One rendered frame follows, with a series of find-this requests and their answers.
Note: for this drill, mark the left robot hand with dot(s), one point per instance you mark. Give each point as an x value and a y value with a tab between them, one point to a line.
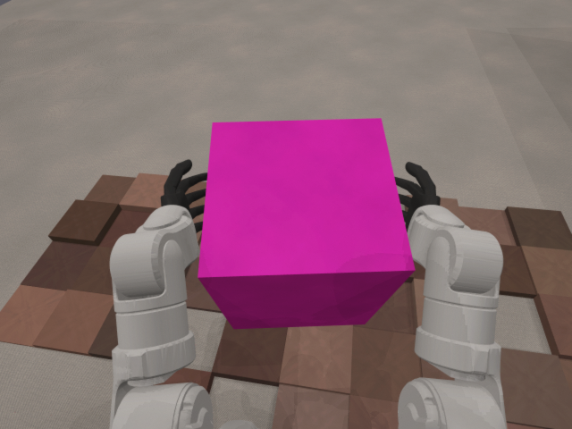
175	189

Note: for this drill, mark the carton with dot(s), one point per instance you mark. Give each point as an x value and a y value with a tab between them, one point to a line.
302	223

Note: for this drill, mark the robot left upper arm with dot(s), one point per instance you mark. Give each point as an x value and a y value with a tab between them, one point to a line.
166	406

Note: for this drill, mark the robot right upper arm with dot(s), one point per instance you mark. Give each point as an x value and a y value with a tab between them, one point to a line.
427	403

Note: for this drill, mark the right robot forearm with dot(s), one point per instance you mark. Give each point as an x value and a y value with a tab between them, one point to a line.
462	283

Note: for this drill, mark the right robot hand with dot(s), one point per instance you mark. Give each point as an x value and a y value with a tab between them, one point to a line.
422	196

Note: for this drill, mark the left robot forearm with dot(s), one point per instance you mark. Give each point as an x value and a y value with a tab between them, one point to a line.
149	288

